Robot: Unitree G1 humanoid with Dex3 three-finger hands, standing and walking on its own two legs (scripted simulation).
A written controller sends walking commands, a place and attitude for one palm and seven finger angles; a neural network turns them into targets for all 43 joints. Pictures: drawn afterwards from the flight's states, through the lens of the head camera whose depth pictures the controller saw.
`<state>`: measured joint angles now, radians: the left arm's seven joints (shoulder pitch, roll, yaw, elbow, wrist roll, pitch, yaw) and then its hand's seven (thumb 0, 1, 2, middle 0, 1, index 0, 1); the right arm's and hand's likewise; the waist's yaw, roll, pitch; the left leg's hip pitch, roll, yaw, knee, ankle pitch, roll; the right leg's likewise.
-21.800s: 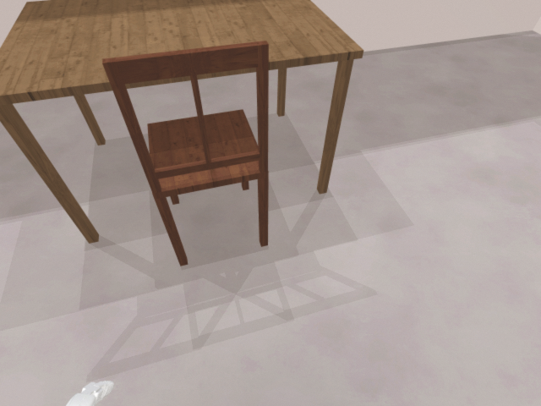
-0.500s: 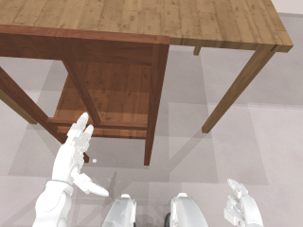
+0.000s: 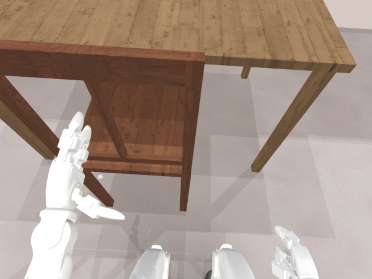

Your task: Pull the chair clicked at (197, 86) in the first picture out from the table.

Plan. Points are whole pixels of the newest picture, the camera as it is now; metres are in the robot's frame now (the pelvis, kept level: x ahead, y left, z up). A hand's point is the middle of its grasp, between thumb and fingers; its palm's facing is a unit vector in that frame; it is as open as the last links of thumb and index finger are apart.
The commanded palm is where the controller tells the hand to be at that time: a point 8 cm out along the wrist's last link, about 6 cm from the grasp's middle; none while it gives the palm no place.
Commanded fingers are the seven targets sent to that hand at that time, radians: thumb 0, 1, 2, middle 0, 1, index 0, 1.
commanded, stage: aim the fingers beside a spindle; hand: left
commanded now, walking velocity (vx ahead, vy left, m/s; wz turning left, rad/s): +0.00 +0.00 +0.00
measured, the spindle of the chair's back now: (110, 125) +0.44 +0.20 +0.03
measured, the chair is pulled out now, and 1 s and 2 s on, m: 0.00 0.00 0.00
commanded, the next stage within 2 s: push the fingers through the gap in 0.66 s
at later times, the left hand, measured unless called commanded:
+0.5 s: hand (119, 200) +0.28 +0.16 -0.02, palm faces -0.08 -1.00 +0.05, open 17.0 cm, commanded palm +0.28 +0.22 +0.03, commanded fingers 0.00 -0.50 0.30 -0.06 -0.08 -0.06 -0.08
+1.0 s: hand (104, 177) +0.31 +0.18 +0.04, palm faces +0.04 -1.00 -0.07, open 16.9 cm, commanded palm +0.29 +0.22 +0.02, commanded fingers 0.00 -0.50 0.30 -0.06 -0.08 -0.06 -0.08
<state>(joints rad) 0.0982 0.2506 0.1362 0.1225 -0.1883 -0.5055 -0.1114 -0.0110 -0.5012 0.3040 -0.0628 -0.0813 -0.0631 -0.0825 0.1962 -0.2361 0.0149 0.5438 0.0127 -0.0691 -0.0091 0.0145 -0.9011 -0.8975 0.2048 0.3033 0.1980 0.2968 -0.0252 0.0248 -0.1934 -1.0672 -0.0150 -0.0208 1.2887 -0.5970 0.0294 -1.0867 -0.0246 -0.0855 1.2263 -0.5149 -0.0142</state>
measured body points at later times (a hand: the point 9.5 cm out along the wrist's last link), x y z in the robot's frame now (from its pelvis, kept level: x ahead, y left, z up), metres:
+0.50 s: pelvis +0.00 +0.00 +0.00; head +0.12 +0.01 +0.43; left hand +0.28 +0.21 -0.02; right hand +0.17 -0.25 -0.09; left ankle +0.01 +0.10 -0.62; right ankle +0.04 -0.12 -0.62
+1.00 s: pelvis +0.00 +0.00 -0.01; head +0.11 +0.02 +0.42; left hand +0.30 +0.23 +0.05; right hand +0.17 -0.25 -0.11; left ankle +0.01 +0.10 -0.62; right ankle +0.04 -0.12 -0.62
